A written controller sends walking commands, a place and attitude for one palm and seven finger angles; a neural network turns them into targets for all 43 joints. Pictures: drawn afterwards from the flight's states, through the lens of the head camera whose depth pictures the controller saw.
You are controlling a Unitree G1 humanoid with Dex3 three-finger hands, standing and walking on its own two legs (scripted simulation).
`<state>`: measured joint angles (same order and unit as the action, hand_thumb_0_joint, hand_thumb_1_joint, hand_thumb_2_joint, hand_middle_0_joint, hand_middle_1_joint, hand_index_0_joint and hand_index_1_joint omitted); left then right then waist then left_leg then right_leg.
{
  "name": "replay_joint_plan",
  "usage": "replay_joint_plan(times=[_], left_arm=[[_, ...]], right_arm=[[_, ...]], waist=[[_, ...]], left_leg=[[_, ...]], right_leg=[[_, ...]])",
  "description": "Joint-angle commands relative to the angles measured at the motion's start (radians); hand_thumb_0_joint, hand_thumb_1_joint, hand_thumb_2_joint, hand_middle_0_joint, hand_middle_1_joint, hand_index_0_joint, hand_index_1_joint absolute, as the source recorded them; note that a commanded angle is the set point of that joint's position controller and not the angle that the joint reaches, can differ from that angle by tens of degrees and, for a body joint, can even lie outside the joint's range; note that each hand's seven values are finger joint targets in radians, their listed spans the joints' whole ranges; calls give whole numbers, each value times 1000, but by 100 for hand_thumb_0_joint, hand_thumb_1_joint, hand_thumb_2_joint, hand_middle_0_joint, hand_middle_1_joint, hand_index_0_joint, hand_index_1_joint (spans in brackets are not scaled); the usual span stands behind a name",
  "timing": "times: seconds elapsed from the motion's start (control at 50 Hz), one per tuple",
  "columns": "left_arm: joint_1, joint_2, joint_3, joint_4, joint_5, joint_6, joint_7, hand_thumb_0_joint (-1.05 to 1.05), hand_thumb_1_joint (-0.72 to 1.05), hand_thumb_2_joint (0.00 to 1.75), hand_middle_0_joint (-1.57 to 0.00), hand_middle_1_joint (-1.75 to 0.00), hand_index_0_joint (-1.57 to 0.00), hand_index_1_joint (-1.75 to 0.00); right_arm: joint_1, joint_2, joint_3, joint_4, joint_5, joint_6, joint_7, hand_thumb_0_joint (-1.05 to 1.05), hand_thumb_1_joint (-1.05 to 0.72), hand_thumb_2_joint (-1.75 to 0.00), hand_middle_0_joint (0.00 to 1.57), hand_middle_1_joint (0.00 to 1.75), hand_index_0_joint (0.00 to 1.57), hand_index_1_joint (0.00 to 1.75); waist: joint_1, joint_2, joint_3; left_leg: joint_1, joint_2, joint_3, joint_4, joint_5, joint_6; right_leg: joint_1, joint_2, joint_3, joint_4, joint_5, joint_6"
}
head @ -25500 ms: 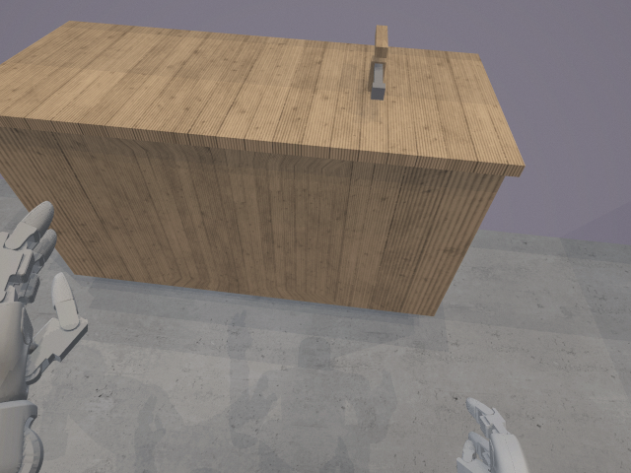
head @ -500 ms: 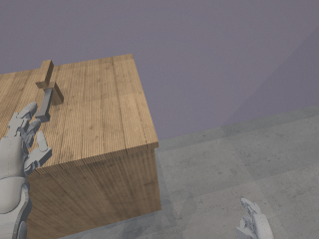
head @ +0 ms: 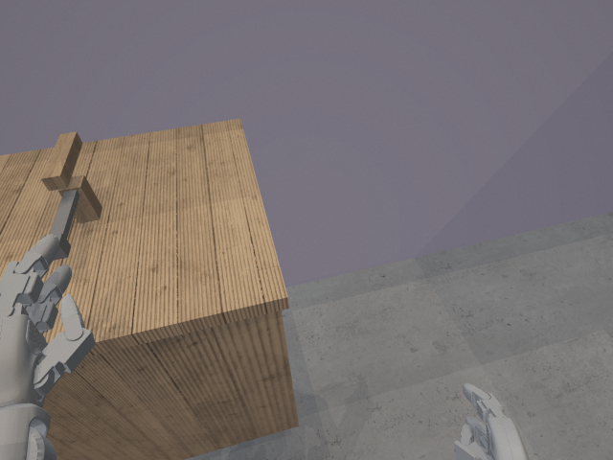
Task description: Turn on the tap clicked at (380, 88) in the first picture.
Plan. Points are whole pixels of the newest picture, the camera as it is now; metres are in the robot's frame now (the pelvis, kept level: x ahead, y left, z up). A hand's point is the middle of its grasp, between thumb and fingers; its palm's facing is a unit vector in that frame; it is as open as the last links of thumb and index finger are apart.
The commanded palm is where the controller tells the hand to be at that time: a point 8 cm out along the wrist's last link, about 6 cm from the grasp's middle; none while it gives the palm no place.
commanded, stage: turn the palm inward beside the body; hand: left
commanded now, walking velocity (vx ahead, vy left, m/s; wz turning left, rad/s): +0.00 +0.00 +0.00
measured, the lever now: (54, 247) +0.36 +0.42 +0.09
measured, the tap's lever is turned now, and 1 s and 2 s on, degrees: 0 0 0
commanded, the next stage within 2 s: reach beside the lever's end, fingers flat in 1.10 s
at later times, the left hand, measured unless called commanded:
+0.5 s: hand (77, 391) +0.15 +0.23 +0.14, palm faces +0.47 -0.87 -0.13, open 7.4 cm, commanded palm +0.09 +0.28 +0.15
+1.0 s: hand (63, 373) +0.16 +0.26 +0.13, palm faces +0.50 -0.86 -0.10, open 7.4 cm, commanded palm +0.10 +0.30 +0.15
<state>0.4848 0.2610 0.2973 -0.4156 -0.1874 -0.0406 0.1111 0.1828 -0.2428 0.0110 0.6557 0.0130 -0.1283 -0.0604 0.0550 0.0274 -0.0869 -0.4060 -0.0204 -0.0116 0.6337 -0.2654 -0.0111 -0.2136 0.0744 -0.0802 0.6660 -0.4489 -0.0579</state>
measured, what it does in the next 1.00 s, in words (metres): stands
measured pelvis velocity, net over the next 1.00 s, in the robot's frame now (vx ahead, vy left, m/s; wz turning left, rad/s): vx -0.03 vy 0.03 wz -0.01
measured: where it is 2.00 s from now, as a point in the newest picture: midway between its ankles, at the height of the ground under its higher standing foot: outside the picture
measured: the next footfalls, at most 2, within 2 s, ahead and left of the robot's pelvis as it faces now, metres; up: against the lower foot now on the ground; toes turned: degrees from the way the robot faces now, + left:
none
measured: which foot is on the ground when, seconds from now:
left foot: down 0.00-1.00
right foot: down 0.00-1.00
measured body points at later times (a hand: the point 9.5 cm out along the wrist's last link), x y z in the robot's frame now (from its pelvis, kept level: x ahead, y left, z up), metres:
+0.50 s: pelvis -0.04 +0.01 +0.00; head -0.08 -0.02 +0.45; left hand +0.12 +0.28 +0.14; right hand +0.15 -0.22 -0.08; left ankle +0.04 +0.13 -0.72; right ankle -0.09 -0.03 -0.72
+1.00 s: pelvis -0.03 +0.03 +0.00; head -0.05 +0.01 +0.45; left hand +0.13 +0.30 +0.14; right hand +0.19 -0.18 -0.07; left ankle +0.04 +0.13 -0.72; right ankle -0.09 -0.03 -0.72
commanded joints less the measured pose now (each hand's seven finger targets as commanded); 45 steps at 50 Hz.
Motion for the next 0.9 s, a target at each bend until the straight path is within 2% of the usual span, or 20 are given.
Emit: replay_joint_plan(times=[0.0,0.02,0.04,0.06,0.1,0.12,0.16,0.18,0.24,0.34,0.4,0.52,0.58,0.62,0.7,0.72,0.76,0.78,0.86,0.88], left_arm=[[-81,146,102,-176,-1,-59,41,0,90,90,-20,-30,-20,-30],[-75,152,107,-178,-8,-44,42,0,90,90,-20,-30,-20,-30],[-68,145,100,-169,-10,-21,41,0,90,90,-20,-30,-20,-30],[-72,140,92,-188,-12,-3,37,0,90,90,-20,-30,-20,-30],[-73,133,86,-198,-12,22,33,0,90,90,-20,-30,-20,-30],[-79,123,74,-197,-8,24,31,0,90,90,-20,-30,-20,-30],[-89,122,69,-213,-2,12,41,0,90,90,-20,-30,-20,-30],[-105,130,66,-228,7,7,50,0,90,90,-20,-30,-20,-30],[-102,103,36,-219,13,-9,75,0,90,90,-20,-30,-20,-30],[-92,89,1,-231,20,-2,99,0,90,90,-20,-30,-20,-30],[-72,75,-6,-224,5,-1,108,0,90,90,-20,-30,-20,-30],[-69,64,-21,-238,2,-15,134,0,90,90,-20,-30,-20,-30],[-95,80,-13,-259,5,-7,143,0,90,90,-20,-30,-20,-30],[-91,61,-25,-256,-2,-7,142,0,90,90,-20,-30,-20,-30],[-77,50,-24,-260,-20,17,129,0,90,90,-20,-30,-20,-30],[-64,44,-23,-254,-21,21,126,0,90,90,-20,-30,-20,-30],[-60,46,-24,-266,-15,33,123,0,90,90,-20,-30,-20,-30],[-60,55,-19,-272,-9,42,122,0,90,90,-20,-30,-20,-30],[-53,42,-18,-257,-17,67,121,0,90,90,-20,-30,-20,-30],[-55,54,-7,-261,-15,72,121,0,90,90,-20,-30,-20,-30]], right_arm=[[-133,-92,-33,-156,11,-63,-10,0,-90,-90,20,30,20,30],[-138,-93,-27,-159,12,-66,-11,0,-90,-90,20,30,20,30],[-137,-96,-21,-158,10,-63,-14,0,-90,-90,20,30,20,30],[-135,-100,-19,-162,9,-59,-15,0,-90,-90,20,30,20,30],[-133,-104,-21,-168,10,-49,-19,0,-90,-90,20,30,20,30],[-136,-99,-19,-166,12,-49,-20,0,-90,-90,20,30,20,30],[-144,-96,-22,-167,12,-58,-19,0,-90,-90,20,30,20,30],[-150,-89,-17,-165,15,-61,-19,0,-90,-90,20,30,20,30],[-162,-84,-12,-161,12,-76,-16,0,-90,-90,20,30,20,30],[-188,-82,-9,-169,12,-93,-17,0,-90,-90,20,30,20,30],[-198,-80,-7,-169,14,-103,-19,0,-90,-90,20,30,20,30],[-206,-80,-7,-161,11,-128,-14,0,-90,-90,20,30,20,30],[-210,-81,-7,-158,8,-132,-14,0,-90,-90,20,30,20,30],[-211,-81,-6,-160,8,-139,-15,0,-90,-90,20,30,20,30],[-208,-84,-4,-158,8,-142,-15,0,-90,-90,20,30,20,30],[-200,-86,-3,-156,6,-141,-14,0,-90,-90,20,30,20,30],[-190,-91,-4,-159,5,-137,-10,0,-90,-90,20,30,20,30],[-188,-91,-5,-156,5,-133,-10,0,-90,-90,20,30,20,30],[-184,-93,-3,-164,4,-117,-8,0,-90,-90,20,30,20,30],[-183,-93,-4,-162,4,-110,-9,0,-90,-90,20,30,20,30]], waist=[[3,51,-21],[9,66,-16],[9,36,-25],[2,23,-64],[-6,-142,-115],[-6,-176,-111],[-1,-149,-106],[3,-76,-83],[-1,13,-18],[0,-3,24],[3,-49,45],[5,0,78],[9,15,73],[5,-8,62],[11,7,16],[11,-22,4],[12,-7,-23],[17,29,-35],[12,-40,-28],[15,-26,-29]], left_leg=[[202,13,-11,-26,214,45],[193,10,-10,-25,203,46],[188,7,-10,-14,219,50],[192,1,-4,13,253,53],[152,-2,-7,44,249,54],[148,0,-11,36,244,53],[176,6,-9,7,251,51],[198,8,-6,-6,249,52],[199,10,-11,-19,180,51],[175,12,-18,-20,80,51],[163,12,-22,-22,45,49],[170,15,-27,-34,20,48],[176,14,-30,-39,16,49],[181,16,-35,-41,17,50],[204,16,-39,-55,44,52],[212,17,-43,-59,67,53],[227,17,-41,-60,119,54],[240,16,-39,-66,130,54],[233,18,-44,-67,162,54],[240,18,-43,-71,164,53]], right_leg=[[-161,-70,64,-138,434,57],[-155,-78,78,-148,441,59],[-136,-89,92,-153,515,70],[-102,-114,128,-153,673,99],[-34,-149,182,-151,876,171],[-22,-148,173,-147,889,173],[-45,-126,125,-136,811,140],[-76,-110,110,-144,714,119],[-145,-102,117,-175,502,94],[-173,-110,165,-247,261,84],[-180,-113,176,-279,158,82],[-213,-100,159,-286,55,60],[-214,-94,153,-287,29,54],[-209,-91,146,-276,43,52],[-179,-84,121,-249,131,52],[-166,-79,108,-234,177,51],[-150,-74,87,-202,269,50],[-147,-69,80,-196,279,48],[-137,-66,66,-184,335,51],[-134,-63,64,-190,328,49]])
